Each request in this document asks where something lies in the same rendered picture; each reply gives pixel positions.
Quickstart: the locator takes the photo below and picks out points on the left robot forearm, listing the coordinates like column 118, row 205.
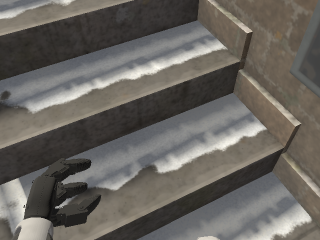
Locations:
column 34, row 228

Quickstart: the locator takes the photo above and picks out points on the left robot hand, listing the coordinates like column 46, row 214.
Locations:
column 48, row 191

